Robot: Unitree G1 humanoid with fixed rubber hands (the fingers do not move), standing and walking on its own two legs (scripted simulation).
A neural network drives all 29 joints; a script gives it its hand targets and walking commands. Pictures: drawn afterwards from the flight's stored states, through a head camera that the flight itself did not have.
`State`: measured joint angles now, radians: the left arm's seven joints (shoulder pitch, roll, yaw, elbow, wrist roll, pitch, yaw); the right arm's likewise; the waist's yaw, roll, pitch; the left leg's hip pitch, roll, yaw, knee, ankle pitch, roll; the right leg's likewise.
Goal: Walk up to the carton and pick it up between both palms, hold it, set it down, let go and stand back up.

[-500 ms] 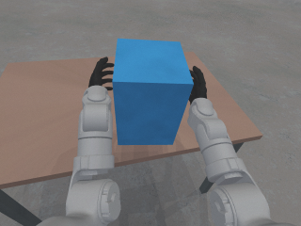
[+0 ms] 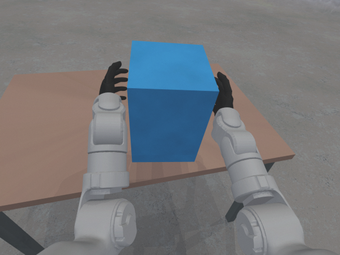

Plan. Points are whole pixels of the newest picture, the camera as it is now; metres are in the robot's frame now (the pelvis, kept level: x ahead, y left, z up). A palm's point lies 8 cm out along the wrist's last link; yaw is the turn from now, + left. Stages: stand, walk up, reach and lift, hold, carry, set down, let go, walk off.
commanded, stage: hold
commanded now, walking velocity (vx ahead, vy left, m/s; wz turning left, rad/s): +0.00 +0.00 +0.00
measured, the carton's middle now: (165, 106) +0.41 +0.00 +0.16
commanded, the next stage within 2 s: none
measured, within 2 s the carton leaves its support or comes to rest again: neither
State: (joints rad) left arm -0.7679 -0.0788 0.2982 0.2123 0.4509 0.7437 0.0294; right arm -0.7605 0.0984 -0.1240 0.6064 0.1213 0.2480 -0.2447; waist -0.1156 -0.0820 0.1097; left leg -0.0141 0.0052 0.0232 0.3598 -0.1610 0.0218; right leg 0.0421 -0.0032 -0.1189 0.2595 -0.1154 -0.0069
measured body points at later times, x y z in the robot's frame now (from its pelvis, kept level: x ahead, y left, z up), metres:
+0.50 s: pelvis -0.01 +0.00 +0.00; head -0.05 +0.03 +0.44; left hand +0.39 +0.14 +0.23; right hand +0.38 -0.12 +0.21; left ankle +0.04 +0.10 -0.75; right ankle +0.03 -0.11 -0.75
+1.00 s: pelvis +0.01 +0.00 +0.00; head -0.04 +0.03 +0.44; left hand +0.39 +0.14 +0.22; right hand +0.38 -0.12 +0.21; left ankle +0.04 +0.10 -0.75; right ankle +0.03 -0.11 -0.75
